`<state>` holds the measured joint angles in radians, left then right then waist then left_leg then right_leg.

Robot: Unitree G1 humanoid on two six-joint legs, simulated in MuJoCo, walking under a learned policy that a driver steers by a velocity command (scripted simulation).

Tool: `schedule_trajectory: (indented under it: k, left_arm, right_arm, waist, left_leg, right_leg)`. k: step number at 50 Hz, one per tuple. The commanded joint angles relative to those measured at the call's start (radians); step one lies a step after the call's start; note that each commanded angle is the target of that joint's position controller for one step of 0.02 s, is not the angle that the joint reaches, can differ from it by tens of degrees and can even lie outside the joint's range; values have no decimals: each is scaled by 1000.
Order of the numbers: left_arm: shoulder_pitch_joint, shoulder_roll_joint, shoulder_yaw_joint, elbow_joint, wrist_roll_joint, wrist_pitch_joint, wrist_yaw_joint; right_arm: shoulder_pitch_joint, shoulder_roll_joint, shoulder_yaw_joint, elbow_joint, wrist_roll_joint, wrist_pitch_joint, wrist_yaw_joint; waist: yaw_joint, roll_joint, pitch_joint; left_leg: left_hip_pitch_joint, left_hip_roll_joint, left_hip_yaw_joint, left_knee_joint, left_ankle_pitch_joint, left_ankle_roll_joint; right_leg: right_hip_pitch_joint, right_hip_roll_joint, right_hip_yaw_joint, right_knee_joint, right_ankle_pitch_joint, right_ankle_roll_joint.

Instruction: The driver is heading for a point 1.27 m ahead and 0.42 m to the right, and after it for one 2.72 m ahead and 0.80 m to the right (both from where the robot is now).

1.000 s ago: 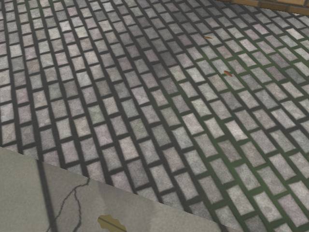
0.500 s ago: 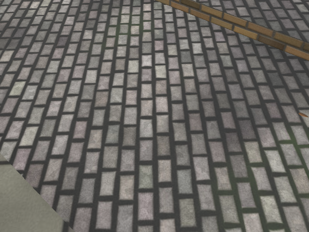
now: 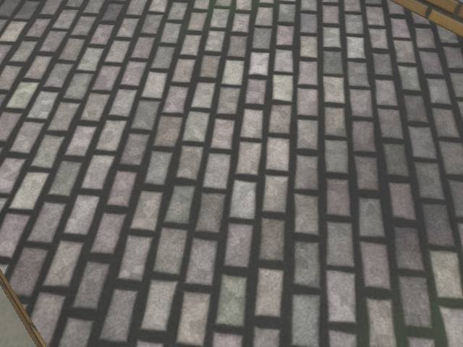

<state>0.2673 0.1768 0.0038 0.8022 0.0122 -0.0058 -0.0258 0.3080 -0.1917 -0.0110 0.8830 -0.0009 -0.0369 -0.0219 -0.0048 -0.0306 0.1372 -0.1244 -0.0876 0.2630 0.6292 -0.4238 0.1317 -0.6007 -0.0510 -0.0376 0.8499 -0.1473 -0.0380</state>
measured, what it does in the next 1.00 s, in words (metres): walks ahead, turning right: right foot, then left foot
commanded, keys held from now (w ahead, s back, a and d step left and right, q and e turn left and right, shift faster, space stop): e+shift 0.52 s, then shift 0.12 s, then w+shift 0.32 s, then w+q+shift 0.04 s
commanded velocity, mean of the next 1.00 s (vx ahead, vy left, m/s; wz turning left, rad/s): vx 0.20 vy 0.00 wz -0.60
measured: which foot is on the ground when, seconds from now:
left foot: down 0.00-0.04, up 0.06-0.70, down 0.72-1.00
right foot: up 0.00-0.04, down 0.06-0.72, up 0.74-1.00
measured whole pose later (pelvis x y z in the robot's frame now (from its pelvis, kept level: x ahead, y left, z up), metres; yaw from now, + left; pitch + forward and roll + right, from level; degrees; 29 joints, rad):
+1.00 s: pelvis +0.24 -0.04 +0.04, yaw -37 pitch +3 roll -2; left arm 0.18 0.33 0.05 0.78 0.06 0.00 -0.05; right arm 0.46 -0.28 -0.04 0.87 -0.01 -0.05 0.01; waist -0.07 -0.05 -0.06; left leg -0.10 -0.05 -0.11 0.32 -0.26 0.07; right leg -0.62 0.02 0.13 0.97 -0.11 0.03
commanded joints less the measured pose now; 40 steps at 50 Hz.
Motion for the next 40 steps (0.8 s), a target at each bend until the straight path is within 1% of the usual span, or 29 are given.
schedule_trajectory:
  k: [1,2,3,4,5,6,7,8,9,10,11,13,14,15,16,17,19,23,26,29,32,33,34,35,36,37,38,39,40]
  left_arm:
    - [80,106,45,-76,16,5,-9]
    - [116,119,54,-67,18,6,-6]
    - [242,155,74,-49,33,-7,-3]
    - [247,305,118,-59,30,-8,10]
    - [199,348,134,-80,-17,13,15]
    - [150,302,129,-107,-21,23,26]
    - [166,223,112,-83,-5,36,41]
    - [130,195,98,-65,1,49,48]
    - [57,166,93,-95,-3,54,47]
    - [12,164,92,-111,5,56,43]
    - [9,178,96,-116,-1,51,37]
    - [17,227,111,-121,-3,46,30]
    - [22,248,119,-123,-4,47,30]
    - [25,263,125,-128,-6,51,31]
    - [33,273,130,-130,-14,55,31]
    - [31,280,132,-134,-15,59,31]
    - [37,294,138,-138,-11,64,30]
    - [49,313,147,-140,-6,62,26]
    - [49,321,149,-139,-1,59,22]
    - [42,307,139,-141,7,55,19]
    - [29,302,128,-135,19,52,17]
    - [27,296,124,-130,21,53,15]
    - [15,293,120,-126,22,52,12]
    - [3,282,113,-119,24,47,12]
    - [28,236,100,-110,20,36,15]
    - [0,171,79,-140,-5,20,13]
    - [-70,248,90,-143,23,5,15]
    - [-74,268,91,-135,32,-4,9]
    - [-47,262,85,-111,32,-10,-4]
  right_arm:
    - [-36,-170,-48,-86,14,-6,-7]
    - [-79,-178,-54,-107,7,9,-12]
    - [-118,-195,-59,-122,5,17,-17]
    - [-64,-162,-59,-145,13,24,-5]
    - [-15,-135,-41,-187,-3,36,-1]
    - [-32,-129,-31,-174,-22,38,-4]
    - [-147,-130,-38,-197,-28,45,-6]
    - [-144,-97,-33,-205,-23,49,-12]
    - [-130,-113,-34,-198,-36,60,-15]
    - [-127,-114,-33,-192,-43,73,-16]
    - [-136,-110,-31,-197,-53,82,-17]
    - [-174,-97,-26,-219,-51,89,-15]
    - [-195,-100,-25,-232,-48,91,-13]
    - [-216,-108,-26,-242,-47,94,-10]
    - [-221,-123,-32,-245,-45,97,-7]
    - [-236,-133,-36,-250,-44,99,-4]
    - [-270,-147,-40,-257,-39,99,-4]
    - [-298,-170,-44,-257,-34,83,-7]
    - [-303,-184,-44,-256,-28,68,-7]
    - [-268,-200,-44,-241,-20,53,-9]
    - [-228,-209,-43,-230,-9,41,-15]
    - [-184,-210,-43,-217,-8,37,-14]
    - [-150,-205,-44,-203,-8,32,-13]
    - [-100,-204,-46,-188,-8,28,-16]
    - [-49,-252,-56,-178,-11,23,-22]
    - [5,-346,-70,-181,-32,19,-21]
    - [-17,-361,-85,-149,-51,15,-11]
    - [-44,-317,-78,-145,-39,10,-1]
    - [-63,-291,-73,-144,-31,4,9]
  waist:
    - [36,130,-157]
    - [55,120,-168]
    - [136,54,-212]
    - [115,-270,-241]
    - [71,-305,-382]
    - [62,-107,-336]
    - [90,-28,-255]
    - [23,41,-171]
    - [2,35,-163]
    - [-7,19,-156]
    - [-4,33,-165]
    - [7,50,-197]
    - [17,42,-206]
    - [29,19,-211]
    - [38,-8,-207]
    - [48,-30,-199]
    - [73,-57,-182]
    - [101,-101,-184]
    - [103,-112,-190]
    - [97,-132,-207]
    - [79,-124,-211]
    - [58,-102,-241]
    - [26,-83,-224]
    - [-21,-50,-201]
    - [-43,69,-206]
    - [-61,248,-236]
    - [-46,157,-106]
    - [-8,108,-72]
    - [7,110,-82]
  left_leg:
    - [-89,379,-83,15,1132,-28]
    - [-82,366,-70,93,1015,-27]
    - [-165,326,-48,350,977,-49]
    - [-359,49,6,809,55,-124]
    - [-528,-53,-241,943,-271,-147]
    - [-562,18,-327,920,-227,-148]
    - [-546,18,-307,850,-218,-154]
    - [-587,64,-346,755,-135,-149]
    - [-538,87,-334,662,-56,-146]
    - [-512,76,-308,635,-5,-145]
    - [-512,65,-303,599,27,-150]
    - [-526,69,-311,530,83,-163]
    - [-545,71,-319,491,107,-172]
    - [-562,71,-328,455,129,-179]
    - [-561,76,-345,427,159,-186]
    - [-573,75,-351,394,175,-193]
    - [-588,68,-364,327,192,-202]
    - [-583,49,-397,224,193,-188]
    - [-534,28,-414,158,162,-165]
    - [-452,22,-406,92,138,-140]
    - [-304,9,-393,-2,104,-120]
    - [-201,10,-387,-64,89,-112]
    - [-65,12,-372,-136,94,-105]
    - [64,32,-368,-218,85,-90]
    - [171,153,-484,-291,-68,-67]
    - [214,387,-832,-436,-386,4]
    - [89,412,-981,-495,-446,40]
    - [38,387,-911,-472,-395,26]
    - [23,331,-817,-457,-304,3]
  right_leg:
    - [227,36,-86,-43,-26,-60]
    - [255,60,-76,-92,-61,-89]
    - [411,67,14,-178,73,-167]
    - [526,-158,422,-339,883,-343]
    - [653,-277,792,-468,800,-467]
    - [597,-297,748,-508,505,-445]
    - [470,-234,770,-510,356,-407]
    - [401,-207,635,-526,148,-352]
    - [328,-158,557,-559,34,-301]
    - [284,-115,497,-567,26,-268]
    - [283,-90,481,-559,73,-248]
    - [311,-59,462,-536,154,-189]
    - [334,-48,472,-536,127,-154]
    - [355,-35,491,-544,55,-120]
    - [360,-23,510,-559,-34,-89]
    - [368,-10,530,-574,-131,-67]
    - [394,8,576,-599,-273,-41]
    - [479,26,645,-593,-312,-28]
    - [503,35,691,-573,-283,-43]
    - [505,25,696,-546,-182,-70]
    - [443,21,710,-522,-53,-99]
    - [389,36,714,-535,-239,-100]
    - [270,60,724,-545,-466,-100]
    - [141,91,701,-513,-626,-86]
    - [19,152,585,-323,-678,-53]
    - [-89,288,335,-47,-542,-7]
    - [-187,261,317,88,-302,-2]
    - [-186,210,326,132,-198,3]
    - [-164,202,311,164,-132,17]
